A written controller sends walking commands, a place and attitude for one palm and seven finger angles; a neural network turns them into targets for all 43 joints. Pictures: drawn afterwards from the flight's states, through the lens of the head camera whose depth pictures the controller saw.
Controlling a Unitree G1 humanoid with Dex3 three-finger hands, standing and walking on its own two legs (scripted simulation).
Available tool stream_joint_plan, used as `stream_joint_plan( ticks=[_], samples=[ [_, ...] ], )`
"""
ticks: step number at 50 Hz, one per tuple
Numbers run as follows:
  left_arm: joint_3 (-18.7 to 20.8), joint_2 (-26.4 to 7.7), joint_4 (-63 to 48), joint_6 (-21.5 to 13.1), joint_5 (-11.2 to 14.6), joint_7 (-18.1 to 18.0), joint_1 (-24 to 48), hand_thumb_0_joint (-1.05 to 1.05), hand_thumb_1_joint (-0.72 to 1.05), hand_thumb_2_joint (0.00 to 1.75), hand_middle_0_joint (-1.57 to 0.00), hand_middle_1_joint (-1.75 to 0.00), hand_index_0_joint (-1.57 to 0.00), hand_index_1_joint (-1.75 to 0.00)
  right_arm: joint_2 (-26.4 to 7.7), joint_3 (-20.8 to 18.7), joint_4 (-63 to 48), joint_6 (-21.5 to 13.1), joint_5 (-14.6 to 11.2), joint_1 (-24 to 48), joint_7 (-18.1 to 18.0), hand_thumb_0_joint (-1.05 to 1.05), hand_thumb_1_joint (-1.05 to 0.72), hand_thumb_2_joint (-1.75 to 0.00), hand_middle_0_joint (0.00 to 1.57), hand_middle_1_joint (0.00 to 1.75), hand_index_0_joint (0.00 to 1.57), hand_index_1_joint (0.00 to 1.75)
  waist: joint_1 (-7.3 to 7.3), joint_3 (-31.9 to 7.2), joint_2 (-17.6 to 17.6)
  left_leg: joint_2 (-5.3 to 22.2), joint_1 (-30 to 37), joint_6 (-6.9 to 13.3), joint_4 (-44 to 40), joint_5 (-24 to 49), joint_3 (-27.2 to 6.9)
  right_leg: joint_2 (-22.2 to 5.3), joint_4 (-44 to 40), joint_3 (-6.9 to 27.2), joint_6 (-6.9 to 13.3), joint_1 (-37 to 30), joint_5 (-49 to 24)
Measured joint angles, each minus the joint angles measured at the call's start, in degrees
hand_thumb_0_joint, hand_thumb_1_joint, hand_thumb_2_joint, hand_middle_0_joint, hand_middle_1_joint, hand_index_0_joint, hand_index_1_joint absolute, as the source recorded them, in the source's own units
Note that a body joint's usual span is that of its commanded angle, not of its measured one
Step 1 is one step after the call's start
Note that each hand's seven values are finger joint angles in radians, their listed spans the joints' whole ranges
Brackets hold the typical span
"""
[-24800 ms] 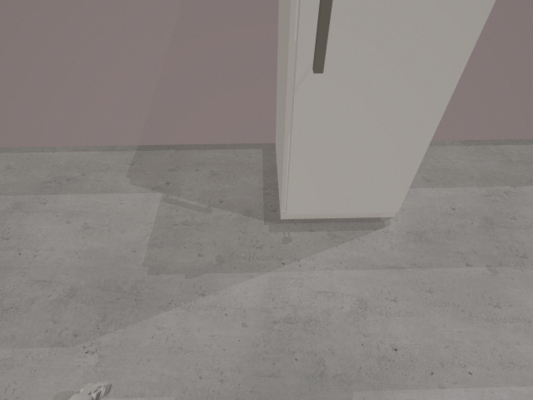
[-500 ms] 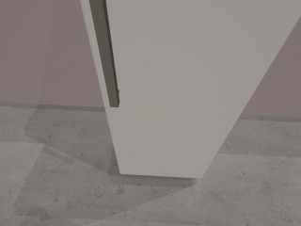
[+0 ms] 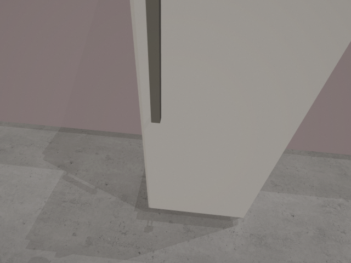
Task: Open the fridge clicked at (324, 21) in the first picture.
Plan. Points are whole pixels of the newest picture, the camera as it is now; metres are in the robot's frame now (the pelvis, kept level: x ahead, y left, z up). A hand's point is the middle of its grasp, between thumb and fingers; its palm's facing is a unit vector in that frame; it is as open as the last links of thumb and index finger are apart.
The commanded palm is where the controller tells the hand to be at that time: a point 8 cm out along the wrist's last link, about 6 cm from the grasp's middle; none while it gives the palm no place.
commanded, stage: come to a stop and stand still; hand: left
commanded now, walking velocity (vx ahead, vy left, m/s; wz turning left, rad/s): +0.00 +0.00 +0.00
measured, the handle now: (156, 46) +0.54 +0.10 +0.27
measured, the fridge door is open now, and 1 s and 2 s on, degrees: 0 0 0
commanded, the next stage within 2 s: none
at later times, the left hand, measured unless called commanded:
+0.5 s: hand out of the picture -0.11 +0.16 -0.18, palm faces +0.10 -0.99 -0.12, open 7.4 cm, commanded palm none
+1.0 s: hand out of the picture -0.20 +0.31 -0.22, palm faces +0.01 -0.98 -0.21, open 7.4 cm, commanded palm none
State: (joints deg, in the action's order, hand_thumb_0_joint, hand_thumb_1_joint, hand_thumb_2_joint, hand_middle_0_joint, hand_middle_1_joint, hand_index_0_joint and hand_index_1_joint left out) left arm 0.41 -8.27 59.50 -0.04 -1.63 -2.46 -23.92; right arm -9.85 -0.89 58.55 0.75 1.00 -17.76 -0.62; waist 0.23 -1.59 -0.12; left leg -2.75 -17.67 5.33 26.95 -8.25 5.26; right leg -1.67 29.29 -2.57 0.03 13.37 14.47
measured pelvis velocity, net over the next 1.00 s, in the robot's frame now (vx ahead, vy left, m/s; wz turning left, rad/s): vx -0.21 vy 0.11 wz -0.03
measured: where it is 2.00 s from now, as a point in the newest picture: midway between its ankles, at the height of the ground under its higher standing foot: outside the picture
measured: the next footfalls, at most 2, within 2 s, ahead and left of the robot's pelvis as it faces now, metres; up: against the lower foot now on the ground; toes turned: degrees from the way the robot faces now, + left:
right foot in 0.86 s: -0.09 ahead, -0.03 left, +0.00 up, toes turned -5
left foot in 1.02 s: -0.20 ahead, +0.26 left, +0.00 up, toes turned +0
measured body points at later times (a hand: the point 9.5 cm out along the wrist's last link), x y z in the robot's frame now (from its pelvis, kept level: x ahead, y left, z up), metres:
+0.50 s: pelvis -0.05 +0.02 +0.00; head -0.07 +0.04 +0.45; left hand -0.12 +0.21 -0.17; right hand -0.03 -0.21 -0.15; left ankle +0.08 +0.05 -0.73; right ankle +0.03 -0.13 -0.73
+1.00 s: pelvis -0.21 +0.11 -0.02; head -0.25 +0.16 +0.42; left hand -0.20 +0.36 -0.20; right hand -0.13 -0.13 -0.13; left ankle -0.22 +0.25 -0.70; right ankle -0.14 -0.03 -0.73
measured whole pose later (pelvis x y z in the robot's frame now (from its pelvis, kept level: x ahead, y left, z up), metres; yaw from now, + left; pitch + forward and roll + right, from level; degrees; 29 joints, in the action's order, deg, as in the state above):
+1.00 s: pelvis -0.21 +0.11 -0.02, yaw -2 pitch -3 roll +0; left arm 3.4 -13.1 57.7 3.8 -2.9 -3.4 -22.7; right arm -7.8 -2.8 49.1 1.3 1.3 -15.3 0.0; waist -1.5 -3.4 -6.1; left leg 2.0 -21.0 1.3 57.9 -24.2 -0.9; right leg -3.0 44.5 -1.3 2.4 23.9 22.8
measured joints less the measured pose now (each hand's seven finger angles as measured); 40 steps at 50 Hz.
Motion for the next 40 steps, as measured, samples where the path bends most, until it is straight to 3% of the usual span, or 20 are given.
stream_joint_plan(
  ticks=[18,24,29,32,34,36,37,38,39,40],
  samples=[
    [-0.1,1.2,1.6,0.0,-0.1,0.4,-2.6,0.00,0.91,0.90,-0.19,-0.30,-0.20,-0.30,1.7,0.0,2.8,0.4,-0.4,0.3,-0.1,0.00,-0.90,-0.89,0.20,0.30,0.20,0.30,0.66,1.5,-0.7,-0.9,-0.6,0.0,-2.5,0.4,-0.2,0.2,-1.4,1.2,0.5,1.0,-0.2],
    [0.0,1.9,2.1,0.1,0.0,0.3,-3.0,0.00,0.91,0.90,-0.19,-0.30,-0.20,-0.30,1.8,-0.3,3.3,0.8,-0.3,0.6,-0.2,0.00,-0.91,-0.89,0.20,0.30,0.20,0.30,0.56,1.5,-0.3,-1.1,-1.3,-1.1,-1.9,-1.5,-0.3,0.2,-1.5,1.6,0.1,1.3,0.3],
    [0.6,2.3,2.4,1.2,0.2,0.3,-2.5,0.00,0.91,0.90,-0.19,-0.30,-0.20,-0.30,2.1,-0.8,2.8,1.2,-0.2,0.3,-0.3,0.00,-0.91,-0.89,0.20,0.30,0.20,0.30,-0.32,1.5,-0.1,-0.4,-4.3,-3.0,3.0,-6.6,-0.7,0.6,-0.4,1.1,-0.2,2.4,2.1],
    [1.5,2.1,2.4,2.5,0.2,-0.1,-0.9,0.00,0.90,0.90,-0.20,-0.30,-0.20,-0.30,2.4,-1.4,1.9,1.3,0.1,-1.0,-0.3,0.00,-0.91,-0.89,0.20,0.30,0.20,0.30,-1.67,2.1,-0.2,0.1,-7.5,-4.3,9.5,-10.4,-1.2,0.5,2.9,0.0,-0.6,4.1,2.2],
    [2.2,1.6,2.2,3.4,0.5,-0.4,0.9,0.00,0.90,0.90,-0.20,-0.30,-0.20,-0.30,2.8,-1.7,1.2,0.9,0.3,-2.6,-0.4,0.00,-0.91,-0.89,0.20,0.30,0.20,0.30,-2.63,2.7,-0.9,0.3,-9.1,-2.8,12.4,-8.6,-0.5,0.6,9.6,0.6,-0.4,7.4,6.4],
    [3.0,1.1,1.2,4.5,0.8,-0.4,3.2,0.00,0.90,0.90,-0.20,-0.30,-0.20,-0.30,3.1,-1.7,1.2,1.1,0.5,-4.0,-1.0,0.00,-0.91,-0.89,0.20,0.30,0.20,0.30,-3.21,2.7,-1.2,0.5,-9.9,-1.1,11.8,-2.4,0.5,2.7,23.7,3.6,0.1,13.2,9.5],
    [3.5,0.9,0.1,4.9,0.7,-0.3,4.4,0.00,0.90,0.90,-0.20,-0.30,-0.20,-0.30,3.2,-1.6,1.8,1.8,0.4,-4.4,-1.2,0.00,-0.91,-0.89,0.20,0.30,0.20,0.30,-3.12,2.6,-1.1,0.3,-10.0,-1.8,10.3,0.8,0.7,3.7,31.4,4.3,0.4,15.6,9.5],
    [4.0,0.8,-1.2,5.0,0.4,0.1,5.3,0.00,0.91,0.90,-0.20,-0.30,-0.20,-0.30,3.2,-1.6,2.7,2.8,0.4,-4.5,-1.3,0.00,-0.91,-0.89,0.20,0.30,0.20,0.30,-2.46,2.4,-0.8,0.1,-9.5,-3.9,7.6,4.6,1.0,4.5,37.5,4.1,0.6,16.8,9.0],
    [4.4,0.9,-2.8,4.5,0.2,0.5,5.6,0.00,0.91,0.90,-0.20,-0.30,-0.20,-0.30,3.0,-1.6,3.9,3.8,0.4,-4.3,-1.2,0.00,-0.91,-0.89,0.20,0.30,0.20,0.30,-1.22,2.1,-0.2,-0.1,-8.4,-6.7,4.1,8.0,1.2,5.3,40.4,2.9,0.6,15.9,9.7],
    [4.7,1.3,-4.8,3.8,0.2,1.0,5.1,0.00,0.91,0.90,-0.20,-0.30,-0.20,-0.30,2.6,-1.9,5.1,4.9,0.5,-3.8,-1.1,0.00,-0.91,-0.89,0.20,0.30,0.20,0.30,0.49,1.7,0.9,-0.3,-7.5,-10.7,1.3,9.3,0.9,5.9,37.8,0.3,1.0,12.3,12.3]
  ],
)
